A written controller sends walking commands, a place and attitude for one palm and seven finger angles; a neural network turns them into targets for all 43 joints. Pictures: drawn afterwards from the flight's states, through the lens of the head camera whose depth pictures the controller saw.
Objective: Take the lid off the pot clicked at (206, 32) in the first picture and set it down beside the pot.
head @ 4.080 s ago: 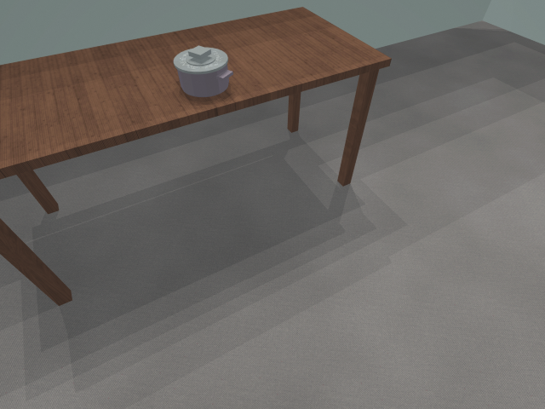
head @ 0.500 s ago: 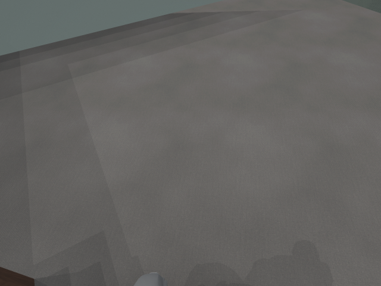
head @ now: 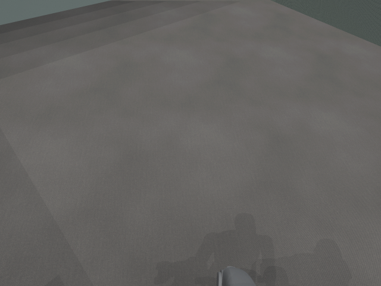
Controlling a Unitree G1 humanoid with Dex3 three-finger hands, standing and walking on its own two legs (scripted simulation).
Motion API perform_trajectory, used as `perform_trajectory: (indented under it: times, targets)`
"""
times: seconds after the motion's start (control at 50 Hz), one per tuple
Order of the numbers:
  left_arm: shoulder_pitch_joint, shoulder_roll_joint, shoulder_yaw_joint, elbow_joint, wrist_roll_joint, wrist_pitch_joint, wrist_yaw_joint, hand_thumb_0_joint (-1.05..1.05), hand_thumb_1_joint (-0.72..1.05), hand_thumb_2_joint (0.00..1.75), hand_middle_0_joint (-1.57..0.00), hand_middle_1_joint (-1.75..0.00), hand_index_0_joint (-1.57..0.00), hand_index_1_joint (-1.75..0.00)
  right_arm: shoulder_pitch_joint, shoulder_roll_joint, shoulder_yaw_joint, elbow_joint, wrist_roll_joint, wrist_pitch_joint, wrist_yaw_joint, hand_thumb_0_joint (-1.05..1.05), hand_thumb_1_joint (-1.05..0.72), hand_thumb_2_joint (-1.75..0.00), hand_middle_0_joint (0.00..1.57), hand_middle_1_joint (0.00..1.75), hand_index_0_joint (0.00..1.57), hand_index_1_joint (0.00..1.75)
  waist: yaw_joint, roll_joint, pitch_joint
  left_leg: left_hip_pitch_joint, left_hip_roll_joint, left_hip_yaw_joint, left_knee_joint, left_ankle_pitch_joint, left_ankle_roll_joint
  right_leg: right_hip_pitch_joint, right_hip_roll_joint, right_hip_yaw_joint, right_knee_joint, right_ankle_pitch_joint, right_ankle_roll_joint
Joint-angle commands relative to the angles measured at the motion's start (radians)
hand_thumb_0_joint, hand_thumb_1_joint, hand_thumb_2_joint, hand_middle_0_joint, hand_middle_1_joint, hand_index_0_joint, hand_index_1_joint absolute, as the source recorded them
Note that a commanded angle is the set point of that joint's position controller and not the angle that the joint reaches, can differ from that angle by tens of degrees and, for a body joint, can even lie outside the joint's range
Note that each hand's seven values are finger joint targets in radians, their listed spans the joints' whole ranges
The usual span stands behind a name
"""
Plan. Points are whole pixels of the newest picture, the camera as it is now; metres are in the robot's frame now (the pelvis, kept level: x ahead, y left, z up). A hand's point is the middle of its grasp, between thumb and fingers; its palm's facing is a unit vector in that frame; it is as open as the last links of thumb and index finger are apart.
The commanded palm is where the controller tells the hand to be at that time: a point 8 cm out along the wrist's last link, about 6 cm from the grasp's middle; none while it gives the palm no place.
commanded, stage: walk to a spot facing it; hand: left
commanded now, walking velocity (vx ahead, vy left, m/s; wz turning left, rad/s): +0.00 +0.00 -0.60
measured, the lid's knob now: out of the picture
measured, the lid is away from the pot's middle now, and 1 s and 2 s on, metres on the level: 0.00 0.00 0.00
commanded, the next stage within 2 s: turn to face it in 0.08 s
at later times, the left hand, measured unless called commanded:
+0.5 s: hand (157, 250) +0.22 +0.09 -0.16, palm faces -0.12 -0.97 -0.19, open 7.3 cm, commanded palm none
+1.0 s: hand out of the picture +0.10 +0.24 -0.17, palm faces +0.26 -0.93 -0.28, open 7.4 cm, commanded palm none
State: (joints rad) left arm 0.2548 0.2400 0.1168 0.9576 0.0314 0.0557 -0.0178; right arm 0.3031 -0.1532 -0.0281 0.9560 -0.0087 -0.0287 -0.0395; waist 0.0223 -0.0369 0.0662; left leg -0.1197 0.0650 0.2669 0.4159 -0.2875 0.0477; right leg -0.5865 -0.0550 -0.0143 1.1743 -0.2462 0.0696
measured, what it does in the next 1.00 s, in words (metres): steps on the spot: right foot, then left foot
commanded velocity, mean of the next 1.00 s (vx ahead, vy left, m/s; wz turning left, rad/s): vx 0.00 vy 0.00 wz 0.42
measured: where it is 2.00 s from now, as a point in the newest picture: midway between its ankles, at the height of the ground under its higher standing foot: outside the picture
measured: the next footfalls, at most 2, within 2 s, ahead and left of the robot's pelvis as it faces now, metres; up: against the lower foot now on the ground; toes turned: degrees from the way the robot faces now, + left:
right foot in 0.24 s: +0.11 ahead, -0.14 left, +0.00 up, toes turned -15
left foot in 0.70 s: +0.13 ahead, +0.08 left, +0.00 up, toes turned +13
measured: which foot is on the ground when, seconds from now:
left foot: down 0.00-0.24, up 0.26-0.68, down 0.70-1.00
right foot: up 0.00-0.22, down 0.24-0.72, up 0.74-1.00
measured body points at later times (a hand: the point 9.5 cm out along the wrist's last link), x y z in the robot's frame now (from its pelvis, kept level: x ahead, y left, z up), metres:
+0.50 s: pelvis +0.08 -0.05 -0.01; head +0.09 -0.07 +0.44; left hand +0.23 +0.15 -0.14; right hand +0.06 -0.27 -0.17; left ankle +0.07 +0.11 -0.67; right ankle +0.07 -0.13 -0.74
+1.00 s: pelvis +0.08 +0.00 +0.00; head +0.12 +0.03 +0.45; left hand +0.08 +0.29 -0.15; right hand +0.20 -0.24 -0.13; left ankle +0.09 +0.07 -0.74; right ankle +0.08 -0.19 -0.65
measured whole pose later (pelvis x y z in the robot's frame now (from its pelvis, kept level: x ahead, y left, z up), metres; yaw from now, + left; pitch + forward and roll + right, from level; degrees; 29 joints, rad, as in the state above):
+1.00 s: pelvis +0.08 +0.00 +0.00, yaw +12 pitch +2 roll -2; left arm 0.19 0.27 0.10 0.95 0.02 0.06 0.02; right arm 0.22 -0.20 -0.06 0.92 -0.01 0.01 -0.01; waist 0.00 -0.01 0.06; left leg -0.30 -0.02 0.03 0.44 -0.19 0.08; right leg -0.50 -0.10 0.01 1.12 -0.32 0.11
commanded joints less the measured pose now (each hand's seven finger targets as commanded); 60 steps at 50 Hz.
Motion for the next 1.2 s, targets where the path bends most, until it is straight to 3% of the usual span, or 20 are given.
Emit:
perform_trajectory:
  times: [0.0,0.1,0.16,0.18,0.2,0.22,0.24,0.26,0.34,0.4,0.46,0.58,0.64,0.66,0.7,0.72,0.78,0.84,1.1,1.18]
  targets:
    - [-0.052,0.005,-0.011,-0.083,-0.004,-0.003,-0.009,0.00,0.90,0.90,-0.20,-0.30,-0.20,-0.30,0.070,-0.146,-0.041,-0.030,-0.007,-0.013,-0.003,0.00,-0.90,-0.90,0.20,0.30,0.20,0.30,-0.035,0.153,-0.010,0.093,0.284,-0.126,-0.103,0.588,0.058,-0.079,-0.034,-0.027,-0.095,-0.008,0.007]
    - [-0.167,-0.003,-0.026,-0.128,-0.005,-0.016,-0.009,0.00,0.90,0.90,-0.20,-0.30,-0.20,-0.30,0.112,-0.167,-0.059,0.002,-0.018,0.002,0.005,0.00,-0.90,-0.90,0.20,0.30,0.20,0.30,-0.081,0.203,-0.017,0.145,0.302,-0.066,-0.030,0.657,0.064,0.008,-0.015,-0.096,-0.348,-0.095,-0.021]
    - [-0.147,0.001,-0.029,-0.132,-0.002,-0.034,-0.003,0.00,0.90,0.90,-0.20,-0.30,-0.20,-0.30,0.115,-0.188,-0.068,0.007,-0.016,0.007,0.012,0.00,-0.90,-0.90,0.20,0.30,0.20,0.30,-0.064,0.194,-0.059,0.147,0.313,-0.041,0.076,0.818,0.047,0.137,0.033,-0.125,-0.476,-0.117,-0.059]
    - [-0.080,0.007,-0.030,-0.114,0.001,-0.046,0.004,0.00,0.90,0.90,-0.20,-0.30,-0.20,-0.30,0.114,-0.190,-0.068,0.012,-0.011,0.006,0.014,0.00,-0.90,-0.90,0.20,0.30,0.20,0.30,-0.031,0.185,-0.102,0.125,0.294,-0.026,0.163,0.847,0.023,0.248,0.043,-0.120,-0.582,-0.039,-0.071]
    - [0.027,0.047,-0.025,-0.080,0.007,-0.064,0.013,0.00,0.90,0.90,-0.20,-0.30,-0.20,-0.30,0.114,-0.180,-0.062,0.009,0.000,0.005,0.020,0.00,-0.90,-0.90,0.20,0.30,0.20,0.30,0.021,0.102,-0.171,0.008,0.261,-0.012,0.326,0.764,-0.019,0.472,0.020,-0.087,-0.722,0.172,-0.087]
    - [0.142,0.152,-0.004,-0.040,0.013,-0.082,0.031,0.00,0.90,0.90,-0.20,-0.30,-0.20,-0.30,0.109,-0.111,-0.043,-0.015,0.012,0.007,0.025,0.00,-0.90,-0.90,0.20,0.30,0.20,0.30,0.068,-0.159,-0.278,-0.303,0.128,0.026,0.596,0.170,-0.084,0.780,-0.251,0.228,-0.713,0.651,-0.181]
    - [0.183,0.195,-0.007,-0.008,-0.017,-0.086,0.040,0.00,0.90,0.90,-0.20,-0.30,-0.20,-0.30,0.063,-0.087,-0.032,-0.033,0.019,0.019,0.014,0.00,-0.90,-0.90,0.20,0.30,0.20,0.30,0.067,-0.195,-0.356,-0.365,0.035,-0.116,0.755,-0.380,-0.105,0.794,-0.392,0.301,-0.673,1.057,-0.302]
    - [0.119,0.154,-0.023,-0.016,-0.019,-0.085,0.050,0.00,0.90,0.90,-0.20,-0.30,-0.20,-0.30,0.058,-0.074,-0.025,-0.024,0.017,0.026,0.006,0.00,-0.90,-0.90,0.20,0.30,0.20,0.30,0.041,-0.105,-0.313,-0.362,0.059,-0.226,0.773,-0.360,-0.090,0.715,-0.375,0.201,-0.689,0.980,-0.335]
    - [-0.067,0.068,-0.057,-0.041,-0.016,-0.089,0.056,0.00,0.90,0.90,-0.20,-0.30,-0.20,-0.30,0.065,-0.056,-0.024,0.048,0.002,0.058,0.017,0.00,-0.90,-0.90,0.20,0.30,0.20,0.30,-0.039,-0.059,-0.098,-0.314,0.055,-0.246,0.718,-0.183,-0.106,0.417,-0.255,0.027,-0.796,0.704,-0.224]
    - [-0.105,0.074,-0.051,-0.050,-0.013,-0.082,0.055,0.00,0.90,0.90,-0.20,-0.30,-0.20,-0.30,0.079,-0.063,-0.034,0.061,0.002,0.076,0.025,0.00,-0.90,-0.90,0.20,0.30,0.20,0.30,-0.060,-0.101,-0.037,-0.313,0.045,-0.225,0.693,-0.128,-0.121,0.348,-0.246,-0.054,-0.844,0.549,-0.215]
    - [-0.097,0.078,-0.040,-0.059,-0.012,-0.073,0.055,0.00,0.90,0.90,-0.20,-0.30,-0.20,-0.30,0.029,-0.073,-0.043,0.039,-0.002,0.079,0.034,0.00,-0.90,-0.90,0.20,0.30,0.20,0.30,-0.046,-0.112,-0.022,-0.347,0.039,-0.201,0.667,-0.117,-0.128,0.352,-0.261,-0.071,-0.862,0.393,-0.223]
    - [-0.073,0.102,-0.014,-0.075,-0.002,-0.063,0.059,0.00,0.90,0.90,-0.20,-0.30,-0.20,-0.30,-0.082,-0.072,-0.051,-0.038,-0.004,0.064,0.050,0.00,-0.90,-0.90,0.20,0.30,0.20,0.30,-0.009,-0.129,-0.050,-0.321,0.038,-0.163,0.435,-0.139,-0.115,0.417,-0.320,-0.090,-0.787,0.362,-0.224]
    - [-0.081,0.112,-0.009,-0.085,-0.008,-0.054,0.055,0.00,0.90,0.90,-0.20,-0.30,-0.20,-0.30,-0.036,-0.089,-0.058,-0.051,-0.009,0.057,0.055,0.00,-0.90,-0.90,0.20,0.30,0.20,0.30,-0.037,-0.084,-0.102,-0.200,0.009,-0.126,0.221,0.003,-0.100,0.415,-0.301,-0.148,-0.659,0.322,-0.163]
    - [-0.077,0.107,-0.008,-0.090,-0.016,-0.049,0.052,0.00,0.90,0.90,-0.20,-0.30,-0.20,-0.30,0.011,-0.120,-0.067,-0.044,-0.011,0.052,0.056,0.00,-0.90,-0.90,0.20,0.30,0.20,0.30,-0.064,-0.006,-0.134,-0.087,0.012,-0.146,0.114,0.130,-0.087,0.353,-0.273,-0.175,-0.549,0.251,-0.121]
    - [-0.122,0.015,-0.030,-0.163,-0.023,-0.039,0.045,0.00,0.90,0.90,-0.20,-0.30,-0.20,-0.30,0.114,-0.294,-0.105,-0.051,-0.015,0.040,0.045,0.00,-0.90,-0.90,0.20,0.30,0.20,0.30,-0.117,0.428,-0.147,0.047,0.385,-0.690,-0.082,0.663,0.130,0.002,-0.050,-0.154,-0.108,-0.446,0.014]
    - [-0.147,0.049,-0.024,-0.175,-0.013,-0.030,0.044,0.00,0.90,0.90,-0.20,-0.30,-0.20,-0.30,0.108,-0.301,-0.103,-0.046,-0.018,0.043,0.040,0.00,-0.90,-0.90,0.20,0.30,0.20,0.30,-0.110,0.281,-0.164,0.006,0.405,-0.662,-0.091,0.485,0.180,0.007,-0.061,-0.036,0.010,-0.400,-0.006]
    - [-0.134,0.061,-0.008,-0.125,-0.006,-0.026,0.033,0.00,0.90,0.90,-0.20,-0.30,-0.20,-0.30,-0.049,-0.239,-0.081,-0.090,-0.014,0.033,0.024,0.00,-0.90,-0.90,0.20,0.30,0.20,0.30,-0.053,0.193,-0.118,-0.037,0.237,-0.542,-0.109,0.301,0.081,-0.054,-0.065,0.026,0.077,-0.145,0.005]
    - [-0.058,0.075,-0.007,-0.086,-0.009,-0.024,0.029,0.00,0.90,0.90,-0.20,-0.30,-0.20,-0.30,-0.077,-0.234,-0.075,-0.103,-0.005,0.022,0.022,0.00,-0.90,-0.90,0.20,0.30,0.20,0.30,-0.030,0.136,-0.163,0.008,0.173,-0.460,-0.109,0.338,0.062,-0.019,-0.055,0.025,0.046,-0.063,0.026]
    - [-0.126,0.088,-0.020,-0.141,-0.018,-0.025,0.042,0.00,0.90,0.90,-0.20,-0.30,-0.20,-0.30,-0.042,-0.273,-0.095,-0.093,-0.012,0.045,0.033,0.00,-0.90,-0.90,0.20,0.30,0.20,0.30,-0.069,0.199,-0.123,-0.018,0.146,-0.651,-0.100,0.233,0.129,0.075,0.002,0.036,-0.291,-0.172,0.030]
    - [-0.053,0.078,-0.026,-0.140,-0.028,-0.033,0.048,0.00,0.90,0.90,-0.20,-0.30,-0.20,-0.30,-0.103,-0.282,-0.102,-0.118,-0.015,0.055,0.037,0.00,-0.90,-0.90,0.20,0.30,0.20,0.30,-0.034,0.210,-0.146,-0.131,0.111,-0.685,-0.054,0.261,0.114,0.263,0.045,0.028,-0.491,-0.156,0.003]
